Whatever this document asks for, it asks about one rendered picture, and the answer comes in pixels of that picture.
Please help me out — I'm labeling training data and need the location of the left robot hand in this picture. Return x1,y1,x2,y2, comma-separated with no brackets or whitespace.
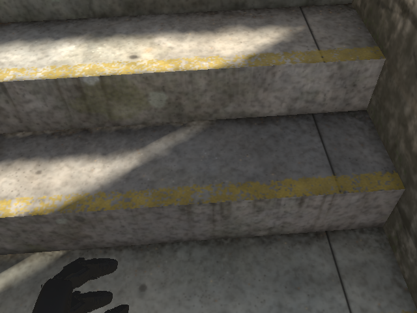
32,258,129,313

